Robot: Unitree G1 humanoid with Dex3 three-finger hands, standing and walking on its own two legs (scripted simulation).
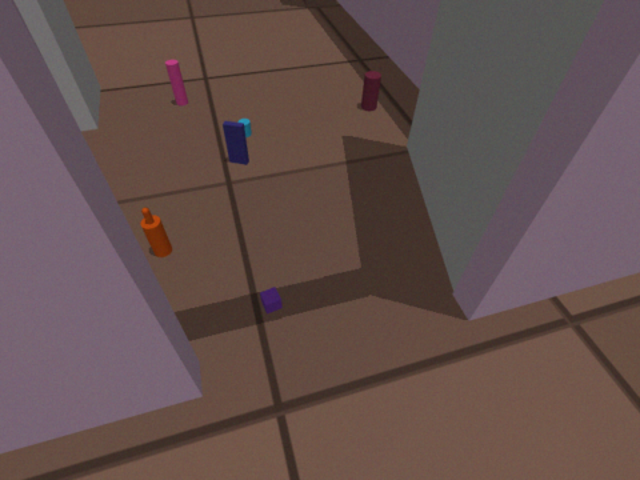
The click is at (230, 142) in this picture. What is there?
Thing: carton on end
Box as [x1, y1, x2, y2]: [223, 121, 248, 164]
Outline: 224,121 223,129 229,160 231,162 246,164 248,161 243,123
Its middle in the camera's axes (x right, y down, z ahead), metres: -0.41 -0.45 +1.91
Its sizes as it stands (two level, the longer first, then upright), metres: 0.094 0.032 0.224
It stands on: the floor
